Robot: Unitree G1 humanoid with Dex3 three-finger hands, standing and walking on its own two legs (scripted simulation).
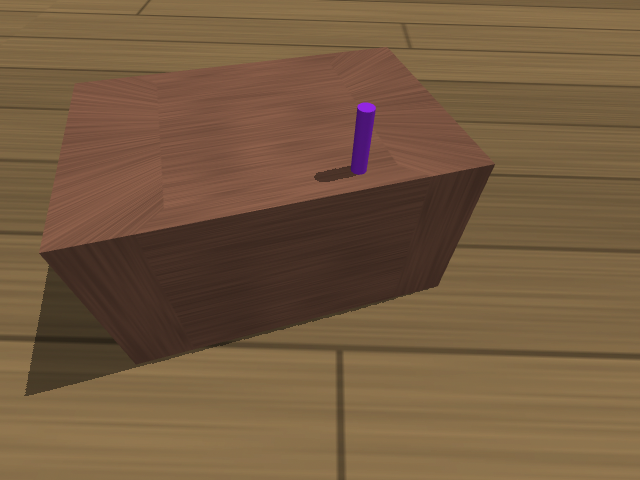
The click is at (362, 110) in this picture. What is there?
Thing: slim round
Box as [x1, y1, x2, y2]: [351, 102, 375, 174]
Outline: 366,102 360,103 357,107 351,170 354,173 358,174 363,173 366,170 375,110 374,105
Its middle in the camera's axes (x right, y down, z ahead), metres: +0.11 -0.23 +0.94
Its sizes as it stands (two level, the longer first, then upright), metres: 0.042 0.042 0.181
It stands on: a support 0.60 m high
